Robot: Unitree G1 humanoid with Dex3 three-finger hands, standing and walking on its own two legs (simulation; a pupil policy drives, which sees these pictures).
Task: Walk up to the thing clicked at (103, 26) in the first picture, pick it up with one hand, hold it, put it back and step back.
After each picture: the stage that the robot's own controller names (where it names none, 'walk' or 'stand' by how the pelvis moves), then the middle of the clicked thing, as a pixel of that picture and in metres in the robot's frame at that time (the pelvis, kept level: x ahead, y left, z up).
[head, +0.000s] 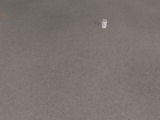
stand; (104, 23) +1.98 -0.32 -0.72
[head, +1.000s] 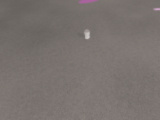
walk; (87, 34) +1.85 +0.07 -0.69
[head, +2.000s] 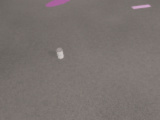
walk; (60, 53) +1.29 +0.33 -0.72
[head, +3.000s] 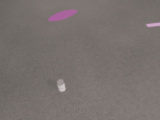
walk; (61, 85) +0.87 +0.27 -0.72
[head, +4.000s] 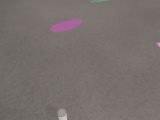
walk; (62, 115) +0.58 +0.19 -0.71
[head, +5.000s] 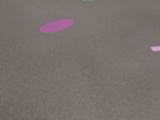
stand; out of the picture +0.45 +0.17 -0.71
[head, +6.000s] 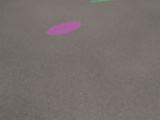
stand; out of the picture +0.42 +0.18 -0.71
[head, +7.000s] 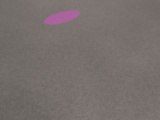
stand; out of the picture +0.40 +0.19 -0.69
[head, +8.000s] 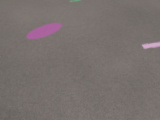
stand; out of the picture +0.35 +0.24 -0.71
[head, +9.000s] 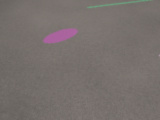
stand; out of the picture +0.33 +0.22 -0.72
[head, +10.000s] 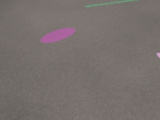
stand; out of the picture +0.33 +0.23 -0.73
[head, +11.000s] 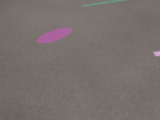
stand; out of the picture +0.32 +0.25 -0.73
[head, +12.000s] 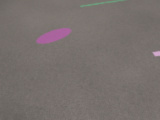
stand; out of the picture +0.32 +0.25 -0.73
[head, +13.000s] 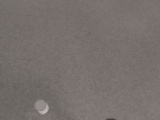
go down; (41, 106) +0.37 +0.23 -0.54
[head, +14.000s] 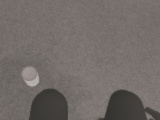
go down; (31, 76) +0.42 +0.24 -0.32
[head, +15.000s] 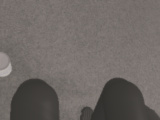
close in; (1, 65) +0.41 +0.27 -0.26
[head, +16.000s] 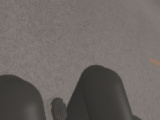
close; out of the picture +0.40 +0.29 -0.22
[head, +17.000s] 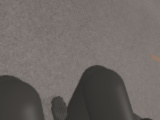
close; out of the picture +0.40 +0.30 -0.22
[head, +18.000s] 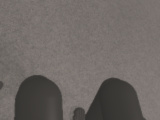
lift; out of the picture +0.31 +0.28 -0.17
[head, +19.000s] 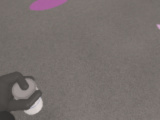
lift; (28, 97) +0.32 +0.19 -0.01
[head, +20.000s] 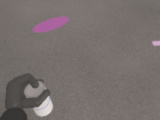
hold; (39, 99) +0.33 +0.16 -0.01
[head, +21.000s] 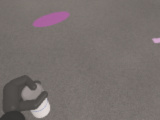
hold; (37, 101) +0.32 +0.17 -0.03
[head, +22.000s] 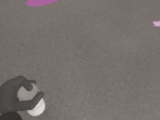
crouch; (32, 100) +0.33 +0.18 -0.08
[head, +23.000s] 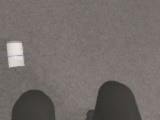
lower; (15, 54) +0.53 +0.23 -0.31
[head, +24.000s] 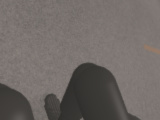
lower; out of the picture +0.52 +0.31 -0.26
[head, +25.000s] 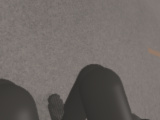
lower; out of the picture +0.52 +0.32 -0.25
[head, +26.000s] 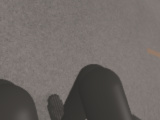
lower; out of the picture +0.51 +0.33 -0.25
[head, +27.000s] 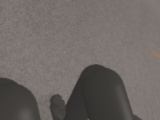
lower; out of the picture +0.51 +0.33 -0.25
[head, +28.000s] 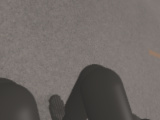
open; out of the picture +0.51 +0.34 -0.25
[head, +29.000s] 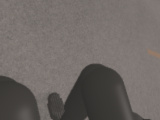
withdraw; out of the picture +0.52 +0.41 -0.25
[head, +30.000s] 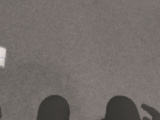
walk; out of the picture +0.55 +0.49 -0.43
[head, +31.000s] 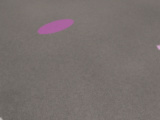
stand; out of the picture +0.48 +0.63 -0.69
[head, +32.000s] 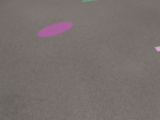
stand; out of the picture +0.48 +0.80 -0.69
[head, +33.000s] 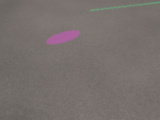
stand; out of the picture +0.48 +0.95 -0.74
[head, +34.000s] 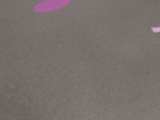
walk; out of the picture +0.50 +1.07 -0.73
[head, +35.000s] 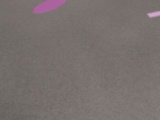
walk; out of the picture +0.45 +1.25 -0.72
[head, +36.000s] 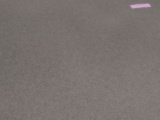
walk; out of the picture +0.69 +1.50 -0.71
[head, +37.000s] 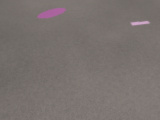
stand; out of the picture +0.88 +1.66 -0.73
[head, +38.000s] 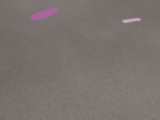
stand; out of the picture +0.82 +1.86 -0.75
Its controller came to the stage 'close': yes
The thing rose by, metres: 0.71
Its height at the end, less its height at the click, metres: -0.02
